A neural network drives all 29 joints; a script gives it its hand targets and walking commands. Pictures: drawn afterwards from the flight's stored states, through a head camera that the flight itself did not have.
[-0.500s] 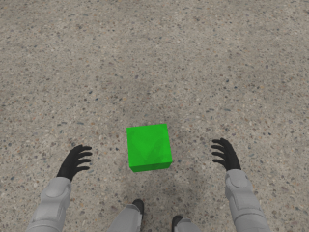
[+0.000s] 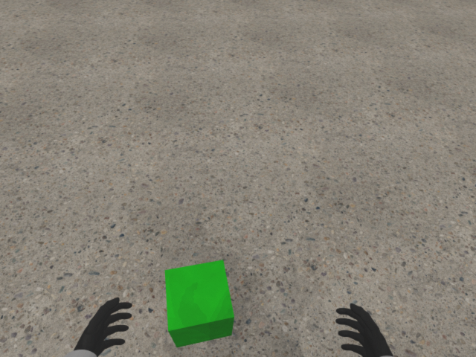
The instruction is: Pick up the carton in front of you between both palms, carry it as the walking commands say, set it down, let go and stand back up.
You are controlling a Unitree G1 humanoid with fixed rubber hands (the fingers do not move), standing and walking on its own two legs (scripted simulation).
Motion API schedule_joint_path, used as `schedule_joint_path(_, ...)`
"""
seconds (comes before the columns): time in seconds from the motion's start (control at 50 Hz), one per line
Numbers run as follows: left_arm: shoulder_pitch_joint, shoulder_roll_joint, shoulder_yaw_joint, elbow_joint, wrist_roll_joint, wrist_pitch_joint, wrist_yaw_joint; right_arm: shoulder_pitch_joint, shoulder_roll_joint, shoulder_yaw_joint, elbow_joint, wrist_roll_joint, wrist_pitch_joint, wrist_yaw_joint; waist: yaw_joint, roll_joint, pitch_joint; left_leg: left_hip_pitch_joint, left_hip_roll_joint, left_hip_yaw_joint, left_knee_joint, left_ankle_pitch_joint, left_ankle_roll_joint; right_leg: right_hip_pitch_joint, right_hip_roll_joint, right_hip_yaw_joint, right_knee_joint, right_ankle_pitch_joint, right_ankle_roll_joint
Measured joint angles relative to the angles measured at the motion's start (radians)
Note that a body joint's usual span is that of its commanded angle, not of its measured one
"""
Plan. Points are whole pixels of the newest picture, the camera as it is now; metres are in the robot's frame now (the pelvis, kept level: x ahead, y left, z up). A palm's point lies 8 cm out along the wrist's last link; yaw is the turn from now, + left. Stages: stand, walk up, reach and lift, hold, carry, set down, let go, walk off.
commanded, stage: let go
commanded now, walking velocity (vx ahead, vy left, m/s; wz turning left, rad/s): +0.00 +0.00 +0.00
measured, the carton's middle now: (199, 304) +0.41 +0.10 -0.65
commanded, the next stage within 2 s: stand in 0.28 s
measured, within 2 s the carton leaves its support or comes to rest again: neither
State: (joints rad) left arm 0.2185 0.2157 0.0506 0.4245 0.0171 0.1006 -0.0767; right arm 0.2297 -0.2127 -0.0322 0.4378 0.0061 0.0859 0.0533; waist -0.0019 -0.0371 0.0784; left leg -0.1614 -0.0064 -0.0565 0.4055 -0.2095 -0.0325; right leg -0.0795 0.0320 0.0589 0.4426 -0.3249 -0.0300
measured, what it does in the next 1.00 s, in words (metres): stands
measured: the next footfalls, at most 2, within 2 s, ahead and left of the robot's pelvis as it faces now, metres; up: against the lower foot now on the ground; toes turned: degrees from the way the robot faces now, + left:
none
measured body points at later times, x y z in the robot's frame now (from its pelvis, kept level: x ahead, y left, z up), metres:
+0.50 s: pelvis +0.00 +0.03 -0.01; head +0.00 +0.06 +0.44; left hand +0.15 +0.31 -0.10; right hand +0.15 -0.25 -0.08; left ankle +0.01 +0.14 -0.74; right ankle -0.05 -0.10 -0.74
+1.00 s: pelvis -0.01 +0.05 -0.01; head -0.01 +0.06 +0.44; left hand +0.10 +0.33 -0.12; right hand +0.11 -0.24 -0.10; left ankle +0.01 +0.14 -0.74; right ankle -0.05 -0.10 -0.74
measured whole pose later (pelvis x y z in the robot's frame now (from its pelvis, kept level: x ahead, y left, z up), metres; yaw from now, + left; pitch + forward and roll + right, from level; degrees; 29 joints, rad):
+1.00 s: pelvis -0.01 +0.05 -0.01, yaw +0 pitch -3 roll -1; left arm 0.26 0.32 0.05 0.75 0.01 -0.01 0.03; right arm 0.18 -0.27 -0.06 0.83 -0.02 -0.02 -0.03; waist 0.00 -0.03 0.04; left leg -0.22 -0.04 -0.03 0.52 -0.25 0.03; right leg -0.10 -0.01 0.07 0.47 -0.33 0.04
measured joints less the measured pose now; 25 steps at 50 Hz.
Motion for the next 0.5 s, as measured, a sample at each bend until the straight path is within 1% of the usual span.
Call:
schedule_joint_path(0.1, -0.004, -0.003, 0.000, -0.001, 0.007, 0.020, 0.002, -0.006, 0.005, 0.001, -0.008, -0.003, 0.021, 0.006, 0.002, 0.003, 0.012, 0.023, -0.001, 0.008, 0.007, -0.011, 0.005, 0.026, -0.003, 0.006, -0.003, -0.003, 0.005)
schedule_joint_path(0.18, -0.004, 0.007, -0.008, -0.025, 0.018, 0.069, 0.031, -0.006, 0.011, 0.002, 0.021, -0.002, 0.001, -0.017, 0.002, 0.009, -0.003, 0.007, -0.011, 0.006, 0.035, -0.025, 0.013, 0.017, -0.011, 0.001, 0.015, -0.015, 0.013)
schedule_joint_path(0.28, 0.002, 0.021, -0.019, -0.033, 0.003, 0.094, 0.055, -0.006, 0.013, 0.009, 0.036, 0.002, -0.005, -0.028, 0.004, 0.014, -0.026, -0.012, -0.022, 0.008, 0.061, -0.037, 0.025, 0.004, -0.021, 0.002, 0.029, -0.023, 0.025)
schedule_joint_path(0.38, -0.017, 0.047, 0.004, 0.093, -0.010, -0.007, 0.068, -0.037, -0.015, -0.012, 0.187, -0.035, -0.053, -0.056, 0.007, 0.005, -0.060, -0.063, -0.020, 0.008, 0.120, -0.061, 0.034, -0.030, -0.019, -0.002, 0.054, -0.032, 0.036)
schedule_joint_path(0.44, -0.008, 0.065, 0.018, 0.150, -0.005, -0.049, 0.073, -0.039, -0.037, -0.032, 0.237, -0.037, -0.075, -0.064, 0.005, -0.004, -0.065, -0.074, -0.020, 0.011, 0.137, -0.070, 0.039, -0.037, -0.018, 0.000, 0.059, -0.034, 0.040)
schedule_joint_path(0.5, 0.005, 0.077, 0.023, 0.193, -0.002, -0.071, 0.078, -0.040, -0.055, -0.045, 0.265, -0.036, -0.090, -0.071, 0.001, -0.009, -0.063, -0.077, -0.020, 0.015, 0.142, -0.072, 0.044, -0.037, -0.020, 0.003, 0.055, -0.030, 0.045)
